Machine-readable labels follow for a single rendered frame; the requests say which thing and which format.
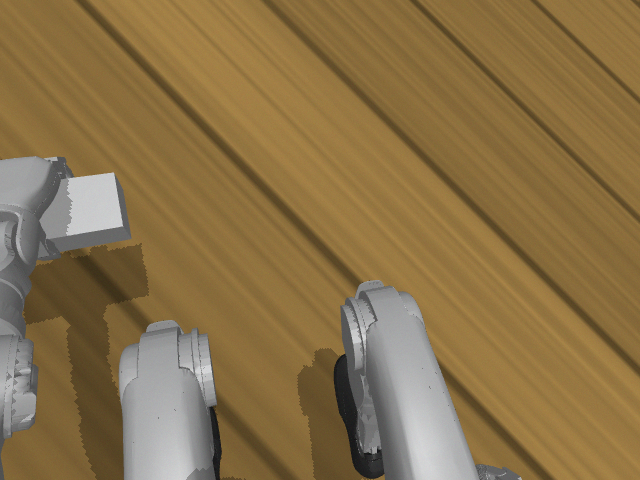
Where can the left robot arm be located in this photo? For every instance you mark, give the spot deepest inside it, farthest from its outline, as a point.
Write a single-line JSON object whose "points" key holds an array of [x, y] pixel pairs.
{"points": [[20, 233]]}

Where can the right robot hand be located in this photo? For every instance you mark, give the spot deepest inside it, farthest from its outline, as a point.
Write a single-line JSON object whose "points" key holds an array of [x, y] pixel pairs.
{"points": [[487, 472]]}

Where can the carton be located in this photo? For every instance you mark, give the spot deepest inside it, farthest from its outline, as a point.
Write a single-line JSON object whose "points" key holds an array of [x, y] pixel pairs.
{"points": [[87, 211]]}

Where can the right robot foot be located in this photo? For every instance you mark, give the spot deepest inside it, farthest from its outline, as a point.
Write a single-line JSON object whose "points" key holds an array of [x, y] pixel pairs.
{"points": [[367, 464]]}

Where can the left robot hand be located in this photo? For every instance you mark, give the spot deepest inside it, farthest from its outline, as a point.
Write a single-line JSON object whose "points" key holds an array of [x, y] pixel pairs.
{"points": [[32, 183]]}

